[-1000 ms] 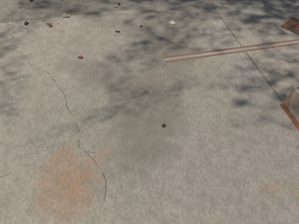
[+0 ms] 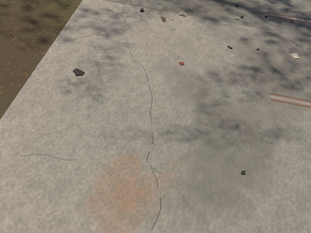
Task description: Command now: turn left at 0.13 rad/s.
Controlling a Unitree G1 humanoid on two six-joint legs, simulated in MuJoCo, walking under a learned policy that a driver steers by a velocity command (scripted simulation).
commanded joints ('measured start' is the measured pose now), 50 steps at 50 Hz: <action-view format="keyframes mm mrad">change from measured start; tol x32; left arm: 1 -14 21 -11 -49 -3 -10 -14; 50 -10 94 -11 -117 26 -26 -19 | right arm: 1 -27 -91 -17 -49 -15 -16 0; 50 -60 -116 -40 28 24 6 6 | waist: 1 -17 176 -144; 50 28 -102 -47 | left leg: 1 126 230 -158 -103 238 153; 15 54 14 76 155 -63 -21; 21 201 491 -326 -148 286 265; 31 182 362 97 -64 319 143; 37 -438 76 36 779 -488 -141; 50 -85 111 64 275 -208 -130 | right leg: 1 107 -49 10 -170 8 5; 9 290 -110 106 -469 463 -125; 16 167 -140 302 -526 247 -203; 23 -120 -44 67 256 -244 -23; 33 264 21 -145 -435 82 -83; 36 512 -408 528 -596 699 -444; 50 335 -226 163 -649 270 -316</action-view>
